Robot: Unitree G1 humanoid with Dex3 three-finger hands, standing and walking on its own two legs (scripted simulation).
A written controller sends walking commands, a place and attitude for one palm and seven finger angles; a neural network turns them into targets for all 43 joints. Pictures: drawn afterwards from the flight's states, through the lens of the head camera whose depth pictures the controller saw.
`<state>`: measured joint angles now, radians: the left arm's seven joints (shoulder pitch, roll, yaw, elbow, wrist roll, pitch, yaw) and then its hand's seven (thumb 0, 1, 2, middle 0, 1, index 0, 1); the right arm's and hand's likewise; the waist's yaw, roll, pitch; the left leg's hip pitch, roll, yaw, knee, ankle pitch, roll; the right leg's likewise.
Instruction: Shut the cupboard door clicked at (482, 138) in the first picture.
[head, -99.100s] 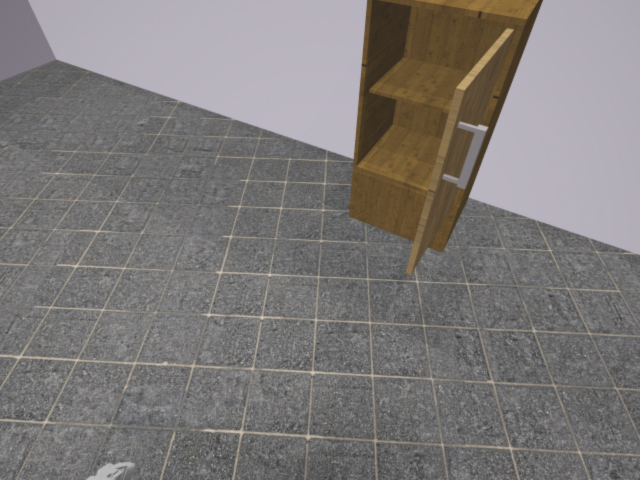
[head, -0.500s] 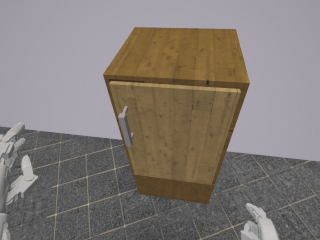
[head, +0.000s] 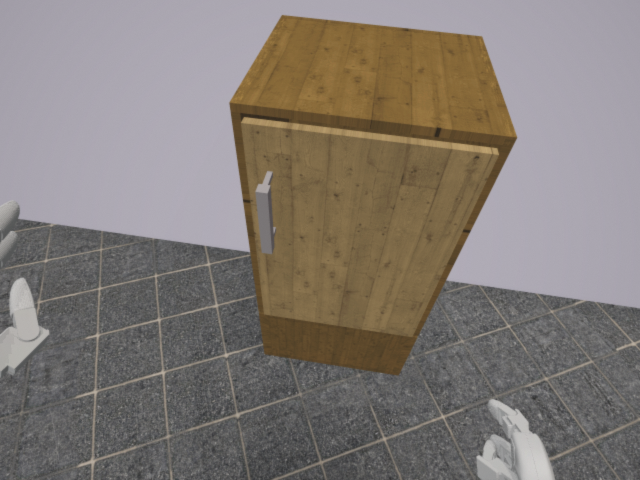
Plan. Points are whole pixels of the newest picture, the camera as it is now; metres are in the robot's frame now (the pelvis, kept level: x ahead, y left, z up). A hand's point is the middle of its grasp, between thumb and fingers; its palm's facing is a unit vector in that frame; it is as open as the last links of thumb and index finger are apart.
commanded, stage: step back with the hand held close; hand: left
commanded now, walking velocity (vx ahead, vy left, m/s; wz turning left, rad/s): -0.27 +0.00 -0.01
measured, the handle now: (268, 213) +0.57 +0.13 -0.04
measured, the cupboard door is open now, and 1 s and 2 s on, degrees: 0 0 0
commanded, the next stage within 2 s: stop stepping back and stand still in 0.74 s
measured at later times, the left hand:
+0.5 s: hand out of the picture +0.07 +0.26 +0.18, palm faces +0.48 -0.77 -0.42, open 7.4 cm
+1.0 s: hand out of the picture -0.03 +0.22 +0.18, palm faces +0.28 -0.80 -0.53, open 7.4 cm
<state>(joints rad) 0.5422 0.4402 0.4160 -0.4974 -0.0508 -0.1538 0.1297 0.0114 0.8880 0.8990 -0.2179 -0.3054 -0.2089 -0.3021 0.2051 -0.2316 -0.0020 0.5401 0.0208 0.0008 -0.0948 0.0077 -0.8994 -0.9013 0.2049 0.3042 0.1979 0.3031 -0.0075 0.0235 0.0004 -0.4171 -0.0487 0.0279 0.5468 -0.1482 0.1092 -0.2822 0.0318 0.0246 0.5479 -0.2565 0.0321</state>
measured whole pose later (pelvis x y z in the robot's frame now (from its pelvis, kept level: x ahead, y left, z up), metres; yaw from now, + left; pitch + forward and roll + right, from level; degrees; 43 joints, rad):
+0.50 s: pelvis -0.10 -0.01 +0.00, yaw +3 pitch +0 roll -1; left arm 0.56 0.44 0.42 -0.55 -0.03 -0.21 0.16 0.01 0.89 0.90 -0.22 -0.31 -0.21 -0.30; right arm 0.22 -0.21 -0.03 0.64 0.00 -0.02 -0.06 0.01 -0.90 -0.90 0.21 0.30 0.20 0.30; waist 0.01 -0.04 -0.05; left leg -0.54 -0.03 0.03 0.88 -0.41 -0.01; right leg -0.35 0.04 0.06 0.56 -0.22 0.01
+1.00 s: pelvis -0.26 -0.02 +0.00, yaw -4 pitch +2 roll -2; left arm 0.59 0.50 0.46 -0.56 -0.07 -0.19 0.12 0.01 0.89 0.90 -0.22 -0.31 -0.21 -0.30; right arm 0.19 -0.17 0.01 0.63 0.00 -0.06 -0.04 0.01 -0.90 -0.90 0.21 0.30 0.20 0.30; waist -0.03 0.01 0.00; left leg -0.57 0.07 0.04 0.61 -0.22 0.00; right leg -0.14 0.06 -0.01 0.47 -0.37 -0.02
